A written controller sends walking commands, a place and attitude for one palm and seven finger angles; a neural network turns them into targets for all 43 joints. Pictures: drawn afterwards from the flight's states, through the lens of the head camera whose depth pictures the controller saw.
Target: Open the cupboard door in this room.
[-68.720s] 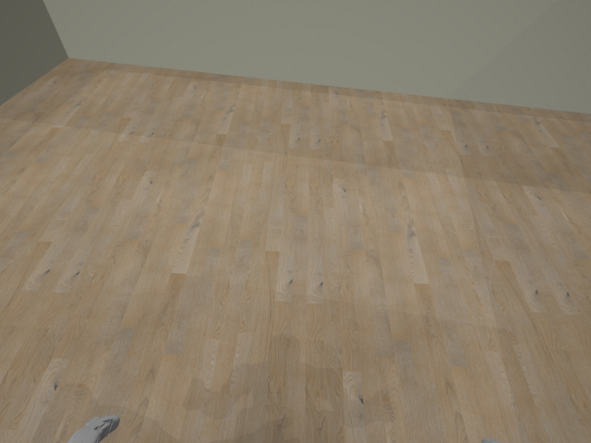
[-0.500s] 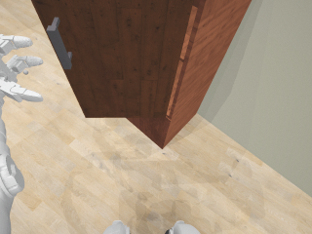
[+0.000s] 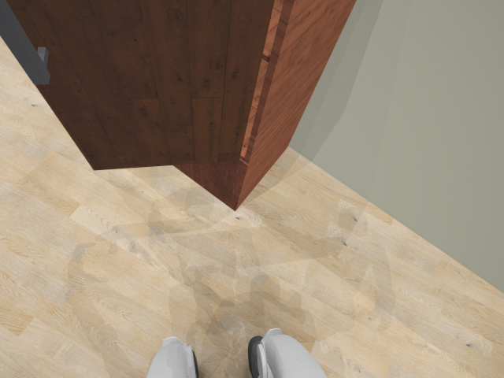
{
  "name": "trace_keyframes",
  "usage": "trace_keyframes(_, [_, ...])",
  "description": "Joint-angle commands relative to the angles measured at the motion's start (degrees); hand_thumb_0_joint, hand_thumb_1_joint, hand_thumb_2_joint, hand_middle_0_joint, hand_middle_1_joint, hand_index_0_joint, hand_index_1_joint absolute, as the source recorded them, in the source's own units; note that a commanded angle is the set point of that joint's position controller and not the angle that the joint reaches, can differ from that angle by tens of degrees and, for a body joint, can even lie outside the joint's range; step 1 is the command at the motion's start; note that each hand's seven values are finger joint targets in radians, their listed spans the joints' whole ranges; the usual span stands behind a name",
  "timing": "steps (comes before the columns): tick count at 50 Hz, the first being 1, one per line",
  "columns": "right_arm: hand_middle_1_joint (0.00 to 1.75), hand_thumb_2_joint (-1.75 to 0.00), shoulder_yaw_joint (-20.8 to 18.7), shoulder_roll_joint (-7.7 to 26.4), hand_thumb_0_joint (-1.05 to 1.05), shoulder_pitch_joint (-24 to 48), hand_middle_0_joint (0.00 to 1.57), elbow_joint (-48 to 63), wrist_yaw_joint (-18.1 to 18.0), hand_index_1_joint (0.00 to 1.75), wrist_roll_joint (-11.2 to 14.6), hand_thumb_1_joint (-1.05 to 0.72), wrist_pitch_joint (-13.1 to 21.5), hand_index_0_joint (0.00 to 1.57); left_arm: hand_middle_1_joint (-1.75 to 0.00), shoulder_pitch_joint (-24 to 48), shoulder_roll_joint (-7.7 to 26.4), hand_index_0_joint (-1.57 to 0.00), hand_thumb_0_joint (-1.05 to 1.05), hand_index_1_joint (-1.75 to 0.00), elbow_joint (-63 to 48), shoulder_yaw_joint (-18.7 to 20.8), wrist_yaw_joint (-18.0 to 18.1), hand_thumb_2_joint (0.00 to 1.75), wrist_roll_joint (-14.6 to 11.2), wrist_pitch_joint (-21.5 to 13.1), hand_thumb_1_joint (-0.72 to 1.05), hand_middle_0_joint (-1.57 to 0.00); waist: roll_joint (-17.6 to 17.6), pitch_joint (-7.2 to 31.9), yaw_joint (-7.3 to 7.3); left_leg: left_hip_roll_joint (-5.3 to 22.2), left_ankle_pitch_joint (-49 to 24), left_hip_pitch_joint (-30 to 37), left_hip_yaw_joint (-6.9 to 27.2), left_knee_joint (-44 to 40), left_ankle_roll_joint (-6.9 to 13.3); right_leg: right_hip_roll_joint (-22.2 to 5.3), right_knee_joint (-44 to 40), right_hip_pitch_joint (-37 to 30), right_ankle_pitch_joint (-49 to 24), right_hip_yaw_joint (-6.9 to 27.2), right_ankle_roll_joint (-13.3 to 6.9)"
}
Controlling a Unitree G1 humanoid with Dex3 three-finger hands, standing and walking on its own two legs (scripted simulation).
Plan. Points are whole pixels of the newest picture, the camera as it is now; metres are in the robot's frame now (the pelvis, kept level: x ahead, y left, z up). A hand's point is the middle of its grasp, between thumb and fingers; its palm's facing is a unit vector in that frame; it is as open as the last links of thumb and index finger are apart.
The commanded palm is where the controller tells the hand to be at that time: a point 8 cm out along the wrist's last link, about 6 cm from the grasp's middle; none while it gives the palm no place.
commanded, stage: move the hooked fingers beside the handle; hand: left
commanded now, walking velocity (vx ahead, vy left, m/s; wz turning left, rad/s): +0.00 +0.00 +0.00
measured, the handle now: (21, 32) +0.58 +0.25 +0.12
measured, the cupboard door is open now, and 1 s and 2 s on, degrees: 45 45 46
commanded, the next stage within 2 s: slide the fingers in behind the handle in 1.30 s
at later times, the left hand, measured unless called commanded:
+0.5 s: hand out of the picture +0.52 +0.31 +0.13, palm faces +0.02 -1.00 +0.00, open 14.0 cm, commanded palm +0.51 +0.34 +0.12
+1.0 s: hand out of the picture +0.54 +0.30 +0.13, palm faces +0.04 -1.00 +0.00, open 14.0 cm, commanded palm +0.53 +0.34 +0.12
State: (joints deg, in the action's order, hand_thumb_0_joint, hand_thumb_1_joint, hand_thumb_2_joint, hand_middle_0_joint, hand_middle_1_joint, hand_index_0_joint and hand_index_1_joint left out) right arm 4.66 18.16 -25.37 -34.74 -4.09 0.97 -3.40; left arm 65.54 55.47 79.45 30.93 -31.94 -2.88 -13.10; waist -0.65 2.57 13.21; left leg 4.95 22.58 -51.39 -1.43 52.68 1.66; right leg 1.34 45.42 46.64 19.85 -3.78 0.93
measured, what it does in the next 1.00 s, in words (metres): stands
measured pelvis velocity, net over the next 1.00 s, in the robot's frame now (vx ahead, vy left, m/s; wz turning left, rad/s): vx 0.00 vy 0.00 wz -0.01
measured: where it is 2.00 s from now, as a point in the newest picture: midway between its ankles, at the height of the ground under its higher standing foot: outside the picture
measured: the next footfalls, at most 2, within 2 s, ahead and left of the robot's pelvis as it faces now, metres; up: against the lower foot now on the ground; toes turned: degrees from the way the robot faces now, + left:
none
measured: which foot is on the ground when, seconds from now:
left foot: down 0.00-1.00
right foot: down 0.00-1.00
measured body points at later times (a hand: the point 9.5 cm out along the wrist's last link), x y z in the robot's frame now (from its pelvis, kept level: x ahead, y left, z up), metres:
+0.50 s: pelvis +0.02 +0.01 +0.00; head +0.15 +0.05 +0.43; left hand +0.51 +0.36 +0.14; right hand +0.00 -0.25 -0.09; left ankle +0.01 +0.10 -0.69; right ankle +0.01 -0.14 -0.69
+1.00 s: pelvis +0.00 +0.00 +0.00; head +0.16 +0.03 +0.42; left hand +0.53 +0.35 +0.13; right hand -0.03 -0.27 -0.09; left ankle +0.01 +0.10 -0.69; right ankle +0.01 -0.14 -0.69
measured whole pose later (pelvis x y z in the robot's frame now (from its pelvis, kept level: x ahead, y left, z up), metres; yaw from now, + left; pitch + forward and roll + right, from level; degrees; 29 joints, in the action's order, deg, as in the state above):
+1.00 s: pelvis +0.00 +0.00 +0.00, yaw +0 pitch +22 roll -5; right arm 5.2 17.6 -25.2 -33.9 -3.3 0.7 -4.7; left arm 65.2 54.6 78.6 31.0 -29.7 -2.0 -12.9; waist -1.3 2.8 13.8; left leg 5.5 23.7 -53.5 -0.7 54.6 1.4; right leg 2.0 46.7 48.4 20.7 -4.2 0.7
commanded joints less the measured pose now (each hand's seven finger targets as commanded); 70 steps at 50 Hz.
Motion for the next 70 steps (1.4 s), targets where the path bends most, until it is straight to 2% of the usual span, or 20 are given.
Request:
trace_keyframes(1, [0.30, -0.90, -4.12, 11.25, 0.00, -11.71, 0.20, 2.07, -0.71, 0.30, -0.64, -0.90, -0.17, 0.20, -1.20, 21.04, 18.94, -0.30, 0.00, -1.20, -13.23, 2.29, -0.57, 0.30, -0.80, -3.52, -0.50, -0.30, -14.14, 29.58, -1.43, -2.00, -24.20, 25.47, 4.13, -3.86, 0.27, 2.21, -3.06, -6.29, -15.34, 1.43, -1.34])
trace_keyframes(4, [0.30, -0.90, -4.52, 11.20, 0.00, -12.67, 0.20, 2.14, -0.12, 0.30, -0.93, -0.90, -0.62, 0.20, -1.20, 20.06, 15.99, -0.30, 0.00, -1.20, -14.84, 1.90, -1.14, 0.30, -1.99, -3.49, -0.50, -0.30, -15.17, 30.85, -1.46, -1.67, -28.90, 29.86, 5.00, -3.83, -0.32, 2.77, -2.71, -3.70, -16.15, 0.30, -1.70])
trace_keyframes(7, [0.30, -0.90, -4.80, 11.52, 0.00, -12.87, 0.20, 2.07, 0.28, 0.30, -0.96, -0.90, -1.07, 0.20, -1.20, 20.19, 18.10, -0.30, 0.00, -1.20, -16.10, 4.10, -1.32, 0.30, -2.49, -3.07, -0.50, -0.30, -13.81, 31.30, -1.84, -1.58, -28.14, 29.20, 4.95, -3.53, -0.10, 2.96, -2.90, -4.39, -16.08, 0.34, -1.48])
trace_keyframes(10, [0.30, -0.90, -5.13, 11.28, 0.00, -13.14, 0.20, 2.24, 0.82, 0.30, -1.16, -0.90, -1.41, 0.20, -1.20, 19.43, 18.66, -0.30, 0.00, -1.20, -20.20, 5.02, -0.66, 0.30, -2.22, -3.73, -0.50, -0.30, -18.35, 34.16, -2.89, -1.27, -34.79, 34.14, 5.68, -3.15, -1.13, 3.08, -2.42, -3.33, -17.48, -0.09, -1.79])
trace_keyframes(14, [0.30, -0.90, -5.45, 10.93, 0.00, -13.09, 0.20, 2.59, 1.69, 0.30, -1.37, -0.90, -1.98, 0.20, -1.20, 15.26, 15.15, -0.30, 0.00, -1.20, -21.27, 4.43, 0.30, 0.30, -3.05, -3.48, -0.50, -0.30, -17.75, 32.71, -3.47, -0.91, -39.30, 36.26, 6.09, -3.11, -1.67, 3.62, -2.80, -2.72, -17.94, -0.67, -2.06])
trace_keyframes(17, [0.30, -0.90, -5.31, 10.76, 0.00, -12.22, 0.20, 2.63, 1.79, 0.30, -1.07, -0.90, -2.25, 0.20, -1.20, 15.55, 12.15, -0.30, 0.00, -1.20, -18.46, 1.99, 0.20, 0.30, -3.40, -2.08, -0.50, -0.30, -14.30, 27.29, -2.30, -1.18, -33.33, 31.67, 5.55, -4.07, -0.94, 3.41, -3.46, -3.02, -16.93, -0.77, -1.65])
trace_keyframes(20, [0.30, -0.90, -5.47, 10.63, 0.00, -12.05, 0.20, 2.97, 1.83, 0.30, -1.11, -0.90, -2.08, 0.20, -1.20, 14.57, 10.12, -0.30, 0.00, -1.20, -20.16, 0.60, 0.65, 0.30, -3.17, -2.26, -0.50, -0.30, -16.75, 28.46, -2.90, -1.12, -35.64, 34.81, 6.02, -4.23, -1.63, 3.35, -3.41, -1.73, -16.13, -0.87, -1.84])
trace_keyframes(23, [0.30, -0.90, -5.54, 10.48, 0.00, -11.75, 0.20, 2.81, 1.91, 0.30, -1.23, -0.90, -1.92, 0.20, -1.20, 15.27, 8.23, -0.30, 0.00, -1.20, -20.05, 0.04, 1.52, 0.30, -3.75, -3.12, -0.50, -0.30, -14.29, 27.04, -2.13, -1.06, -32.89, 33.89, 6.04, -4.40, -1.42, 3.38, -3.71, -1.64, -15.12, -0.82, -1.83])
trace_keyframes(26, [0.30, -0.90, -5.32, 10.69, 0.00, -11.19, 0.20, 2.62, 1.54, 0.30, -1.02, -0.90, -1.79, 0.20, -1.20, 16.98, 9.90, -0.30, 0.00, -1.20, -18.07, 1.40, 1.88, 0.30, -4.27, -3.75, -0.50, -0.30, -10.91, 26.31, -1.56, -1.54, -29.31, 30.40, 5.38, -4.32, -0.67, 3.24, -3.43, -4.07, -16.36, -0.32, -1.74])
trace_keyframes(30, [0.30, -0.90, -4.89, 10.52, 0.00, -10.44, 0.20, 2.61, 1.19, 0.30, -0.92, -0.90, -1.51, 0.20, -1.20, 19.44, 11.41, -0.30, 0.00, -1.20, -18.53, 0.62, 2.80, 0.30, -2.30, -4.56, -0.50, -0.30, -15.30, 26.40, -2.02, -1.85, -27.06, 30.32, 5.59, -4.43, -1.03, 2.81, -2.87, -2.74, -14.19, -0.14, -1.96])
trace_keyframes(31, [0.30, -0.90, -4.74, 10.31, 0.00, -10.11, 0.20, 2.58, 1.21, 0.30, -0.88, -0.90, -1.31, 0.20, -1.20, 20.33, 9.48, -0.30, 0.00, -1.20, -17.85, -1.18, 3.05, 0.30, -2.02, -4.57, -0.50, -0.30, -15.46, 25.38, -1.17, -1.79, -25.86, 30.17, 5.50, -4.31, -0.93, 2.80, -3.13, -1.68, -13.44, -0.03, -1.87])
trace_keyframes(36, [0.30, -0.90, -4.51, 10.63, 0.00, -10.28, 0.20, 2.16, 0.59, 0.30, -0.78, -0.90, -0.73, 0.20, -1.20, 23.09, 11.03, -0.30, 0.00, -1.20, -16.94, -0.53, 3.22, 0.30, -2.31, -5.06, -0.50, -0.30, -13.85, 28.06, -0.25, -1.81, -23.72, 29.31, 5.57, -3.88, -0.48, 2.69, -3.04, -2.99, -13.34, 0.38, -1.64])
trace_keyframes(39, [0.30, -0.90, -4.43, 10.78, 0.00, -10.88, 0.20, 1.95, 0.31, 0.30, -0.81, -0.90, -0.52, 0.20, -1.20, 22.99, 12.74, -0.30, 0.00, -1.20, -17.23, 0.70, 2.53, 0.30, -2.53, -5.05, -0.50, -0.30, -13.78, 30.22, -0.90, -2.05, -24.65, 28.90, 5.39, -3.46, -0.27, 2.70, -2.62, -4.75, -14.64, 0.53, -1.77])
trace_keyframes(42, [0.30, -0.90, -4.02, 10.57, 0.00, -10.65, 0.20, 1.81, 0.26, 0.30, -0.51, -0.90, -0.57, 0.20, -1.20, 21.99, 12.30, -0.30, 0.00, -1.20, -13.35, -0.78, 2.32, 0.30, -1.66, -3.43, -0.50, -0.30, -12.52, 26.50, -0.29, -2.17, -21.55, 24.59, 4.57, -3.44, 0.27, 2.58, -3.33, -4.75, -13.99, 0.95, -1.29])
trace_keyframes(45, [0.30, -0.90, -3.52, 10.71, 0.00, -10.77, 0.20, 2.36, -0.17, 0.30, -0.35, -0.90, -0.70, 0.20, -1.20, 21.81, 16.14, -0.30, 0.00, -1.20, -11.54, 0.60, 2.40, 0.30, -0.81, -2.65, -0.50, -0.30, -10.12, 25.84, -0.18, -2.37, -18.87, 19.72, 3.90, -3.20, 0.93, 2.50, -3.20, -7.27, -13.89, 1.54, -0.97])
trace_keyframes(50, [0.30, -0.90, -3.62, 10.69, 0.00, -11.84, 0.20, 2.66, -0.20, 0.30, -0.68, -0.90, -1.01, 0.20, -1.20, 21.58, 21.25, -0.30, 0.00, -1.20, -14.69, 3.89, 1.86, 0.30, -0.37, -4.16, -0.50, -0.30, -13.13, 31.10, -1.28, -2.35, -22.83, 20.42, 3.42, -1.85, 0.84, 2.67, -1.87, -9.75, -17.74, 1.95, -1.09])
trace_keyframes(54, [0.30, -0.90, -3.56, 10.80, 0.00, -12.12, 0.20, 2.27, -0.09, 0.30, -0.57, -0.90, -1.30, 0.20, -1.20, 22.36, 20.26, -0.30, 0.00, -1.20, -13.61, 3.03, 0.87, 0.30, -0.71, -4.09, -0.50, -0.30, -14.48, 28.87, -0.30, -2.08, -22.51, 21.43, 3.79, -1.67, 0.82, 3.09, -1.91, -6.13, -15.75, 1.31, -1.28])
trace_keyframes(60, [0.30, -0.90, -4.18, 11.01, 0.00, -13.59, 0.20, 1.25, 0.46, 0.30, -0.97, -0.90, -1.54, 0.20, -1.20, 21.94, 17.66, -0.30, 0.00, -1.20, -16.80, 1.88, -0.21, 0.30, -1.07, -3.17, -0.50, -0.30, -18.81, 32.53, -0.69, -1.29, -30.04, 30.52, 5.83, -1.71, -0.37, 3.32, -1.74, -1.06, -16.06, -0.17, -1.46])
trace_keyframes(63, [0.30, -0.90, -4.40, 10.88, 0.00, -13.65, 0.20, 0.89, 0.60, 0.30, -1.07, -0.90, -1.54, 0.20, -1.20, 22.30, 12.98, -0.30, 0.00, -1.20, -15.75, -0.69, -0.03, 0.30, -1.97, -2.07, -0.50, -0.30, -15.81, 29.17, 0.56, -1.17, -27.66, 29.53, 6.01, -2.23, -0.19, 3.40, -2.57, 0.32, -14.39, -0.47, -1.35])
trace_keyframes(70, [0.30, -0.90, -4.24, 10.56, 0.00, -13.43, 0.20, 1.55, 1.16, 0.30, -1.30, -0.90, -1.66, 0.20, -1.20, 21.09, 14.10, -0.30, 0.00, -1.20, -16.35, 0.85, 2.88, 0.30, -1.13, -2.41, -0.50, -0.30, -16.46, 28.26, -0.60, -1.41, -29.38, 28.88, 5.79, -2.48, -0.51, 3.33, -2.26, -0.85, -15.51, -0.45, -1.56])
